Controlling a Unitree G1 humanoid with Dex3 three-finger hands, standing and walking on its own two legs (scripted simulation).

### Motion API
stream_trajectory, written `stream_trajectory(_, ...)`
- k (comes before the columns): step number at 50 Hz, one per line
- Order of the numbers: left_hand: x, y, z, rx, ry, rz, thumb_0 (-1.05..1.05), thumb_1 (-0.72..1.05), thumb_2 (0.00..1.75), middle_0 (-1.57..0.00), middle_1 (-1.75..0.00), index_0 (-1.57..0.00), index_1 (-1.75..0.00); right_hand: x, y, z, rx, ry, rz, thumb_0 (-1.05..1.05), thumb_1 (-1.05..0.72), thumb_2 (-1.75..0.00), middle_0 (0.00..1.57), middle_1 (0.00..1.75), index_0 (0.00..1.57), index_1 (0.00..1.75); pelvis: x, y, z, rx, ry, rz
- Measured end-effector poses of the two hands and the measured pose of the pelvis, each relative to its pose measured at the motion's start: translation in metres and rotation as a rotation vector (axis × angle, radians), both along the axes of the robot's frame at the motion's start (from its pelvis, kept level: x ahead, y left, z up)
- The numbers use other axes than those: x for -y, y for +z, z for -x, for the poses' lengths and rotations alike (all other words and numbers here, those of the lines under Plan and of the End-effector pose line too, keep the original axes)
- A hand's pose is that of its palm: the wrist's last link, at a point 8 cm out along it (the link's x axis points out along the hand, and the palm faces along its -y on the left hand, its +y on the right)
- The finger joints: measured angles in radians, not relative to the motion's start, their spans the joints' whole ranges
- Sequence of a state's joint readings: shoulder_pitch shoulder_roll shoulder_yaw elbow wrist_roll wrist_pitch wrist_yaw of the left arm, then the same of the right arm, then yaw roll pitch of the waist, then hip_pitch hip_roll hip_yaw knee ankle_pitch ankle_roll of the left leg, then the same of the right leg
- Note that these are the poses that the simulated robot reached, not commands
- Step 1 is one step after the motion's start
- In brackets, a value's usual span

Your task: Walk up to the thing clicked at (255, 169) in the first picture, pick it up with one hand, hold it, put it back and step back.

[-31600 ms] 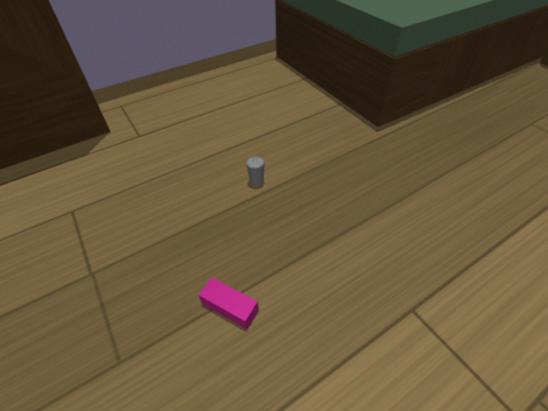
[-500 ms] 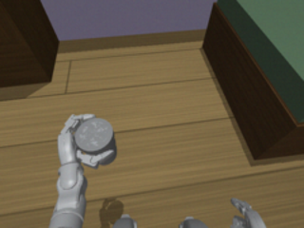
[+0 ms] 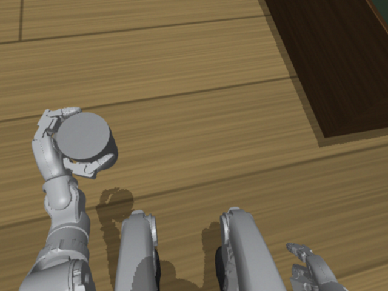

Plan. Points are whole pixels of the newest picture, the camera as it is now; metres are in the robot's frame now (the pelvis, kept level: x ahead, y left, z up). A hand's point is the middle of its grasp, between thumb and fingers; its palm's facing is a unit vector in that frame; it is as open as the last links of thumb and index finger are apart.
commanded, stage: crouch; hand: left
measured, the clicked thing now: (94, 146) +0.42 +0.22 -0.06
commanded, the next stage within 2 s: lower in 1.10 s
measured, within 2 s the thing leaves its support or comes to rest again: neither
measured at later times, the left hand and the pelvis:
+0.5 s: hand (98, 158) +0.44 +0.26 -0.22, palm faces +0.36 -0.93 -0.03, open 12.0 cm; pelvis -0.04 +0.00 -0.16, yaw -4 degrees
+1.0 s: hand (102, 162) +0.46 +0.27 -0.30, palm faces +0.36 -0.93 -0.03, open 12.0 cm; pelvis -0.03 +0.01 -0.21, yaw -7 degrees
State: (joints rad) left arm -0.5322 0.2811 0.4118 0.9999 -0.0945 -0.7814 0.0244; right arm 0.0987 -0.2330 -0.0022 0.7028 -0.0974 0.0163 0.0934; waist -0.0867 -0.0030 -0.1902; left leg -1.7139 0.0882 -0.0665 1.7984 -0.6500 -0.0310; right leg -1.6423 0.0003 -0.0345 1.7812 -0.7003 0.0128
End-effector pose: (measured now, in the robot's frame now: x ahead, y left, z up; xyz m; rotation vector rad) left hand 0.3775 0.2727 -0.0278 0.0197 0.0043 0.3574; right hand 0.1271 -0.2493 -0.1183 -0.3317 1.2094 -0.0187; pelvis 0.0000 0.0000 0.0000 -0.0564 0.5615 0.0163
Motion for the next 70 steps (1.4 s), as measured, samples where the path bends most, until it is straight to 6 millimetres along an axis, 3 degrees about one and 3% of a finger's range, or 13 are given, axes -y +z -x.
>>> stream_trajectory(14, -0.027, -0.123, -0.014, -0.028, 0.029, -0.005, -0.07, -0.61, 0.97, -0.67, -0.96, -0.63, -1.00, 0.009, -0.102, 0.058, -0.119, 0.000, 0.060, 0.00, -0.90, -0.91, 0.20, 0.30, 0.21, 0.30, -0.001, -0.109, 0.030, -0.010, -0.022, 0.017)
stream_trajectory(20, -0.028, -0.162, -0.021, -0.042, 0.017, 0.001, -0.07, -0.61, 0.97, -0.66, -0.96, -0.63, -1.00, 0.014, -0.131, 0.079, -0.166, -0.006, 0.093, 0.00, -0.90, -0.91, 0.20, 0.30, 0.21, 0.30, -0.002, -0.142, 0.035, 0.013, -0.031, 0.027)
stream_trajectory(27, -0.028, -0.193, -0.031, -0.042, 0.019, 0.008, -0.07, -0.61, 0.97, -0.66, -0.96, -0.63, -1.01, 0.018, -0.152, 0.091, -0.199, 0.008, 0.120, 0.00, -0.89, -0.91, 0.20, 0.30, 0.21, 0.30, -0.002, -0.169, 0.037, 0.043, -0.044, 0.042)
stream_trajectory(44, -0.044, -0.254, -0.046, -0.050, 0.024, 0.008, -0.07, -0.60, 0.97, -0.65, -0.97, -0.62, -1.01, 0.022, -0.178, 0.098, -0.287, 0.079, 0.177, 0.00, -0.88, -0.90, 0.20, 0.30, 0.21, 0.30, -0.006, -0.208, 0.033, 0.092, -0.075, 0.086)
stream_trajectory(64, -0.046, -0.287, -0.050, -0.055, 0.015, 0.009, -0.07, -0.61, 0.97, -0.66, -0.97, -0.63, -1.00, 0.020, -0.176, 0.088, -0.287, 0.163, 0.233, 0.00, -0.89, -0.90, 0.20, 0.30, 0.21, 0.30, -0.010, -0.222, 0.036, 0.154, -0.096, 0.130)
stream_trajectory(70, -0.046, -0.305, -0.048, -0.088, 0.024, 0.019, -0.07, -0.61, 0.97, -0.66, -0.96, -0.63, -1.00, 0.019, -0.172, 0.089, -0.293, 0.201, 0.254, 0.00, -0.90, -0.90, 0.20, 0.30, 0.21, 0.30, -0.012, -0.225, 0.037, 0.175, -0.106, 0.143)
